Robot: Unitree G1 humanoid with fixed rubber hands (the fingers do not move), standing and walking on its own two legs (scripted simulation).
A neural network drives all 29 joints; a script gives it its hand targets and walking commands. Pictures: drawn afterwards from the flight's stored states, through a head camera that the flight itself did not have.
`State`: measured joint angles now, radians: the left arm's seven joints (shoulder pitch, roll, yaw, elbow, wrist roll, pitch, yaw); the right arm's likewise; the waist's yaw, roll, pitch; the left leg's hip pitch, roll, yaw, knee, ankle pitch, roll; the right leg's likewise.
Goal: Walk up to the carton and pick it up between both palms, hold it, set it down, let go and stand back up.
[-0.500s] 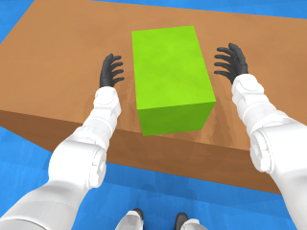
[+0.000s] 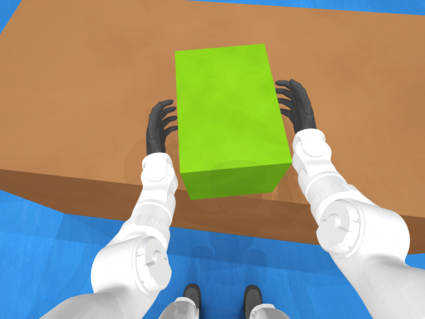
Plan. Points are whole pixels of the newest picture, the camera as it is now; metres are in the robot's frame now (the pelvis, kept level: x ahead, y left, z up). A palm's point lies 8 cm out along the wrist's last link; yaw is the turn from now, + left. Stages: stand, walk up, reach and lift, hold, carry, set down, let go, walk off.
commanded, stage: reach and lift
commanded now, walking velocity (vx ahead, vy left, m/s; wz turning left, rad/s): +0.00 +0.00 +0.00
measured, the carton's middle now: (226, 125) +0.48 +0.03 -0.04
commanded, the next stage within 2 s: none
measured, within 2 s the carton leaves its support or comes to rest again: neither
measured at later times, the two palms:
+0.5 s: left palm (154, 156) +0.38 +0.16 +0.00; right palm (299, 129) +0.44 -0.11 +0.02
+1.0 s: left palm (150, 153) +0.39 +0.17 +0.00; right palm (294, 130) +0.44 -0.10 +0.02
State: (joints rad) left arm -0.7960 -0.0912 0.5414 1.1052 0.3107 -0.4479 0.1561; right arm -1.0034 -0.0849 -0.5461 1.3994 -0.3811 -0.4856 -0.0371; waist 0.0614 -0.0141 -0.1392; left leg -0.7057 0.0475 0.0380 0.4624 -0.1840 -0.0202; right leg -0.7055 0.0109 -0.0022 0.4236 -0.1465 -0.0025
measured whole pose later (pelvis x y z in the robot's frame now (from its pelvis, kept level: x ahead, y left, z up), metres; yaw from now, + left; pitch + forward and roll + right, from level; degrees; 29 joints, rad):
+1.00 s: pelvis +0.01 -0.01 +0.01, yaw +2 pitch +21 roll +0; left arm -0.67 -0.18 0.67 0.88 0.52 -0.33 0.12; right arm -0.83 0.09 -0.72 1.12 -0.60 -0.43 0.01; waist 0.05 -0.05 -0.11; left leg -0.57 0.07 0.08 0.36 -0.15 -0.03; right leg -0.57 0.01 -0.06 0.35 -0.15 -0.02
